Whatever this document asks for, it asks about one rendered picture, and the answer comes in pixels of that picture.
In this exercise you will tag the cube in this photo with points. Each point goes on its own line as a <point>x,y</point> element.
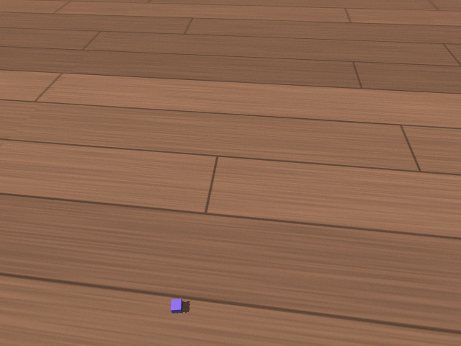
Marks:
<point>176,305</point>

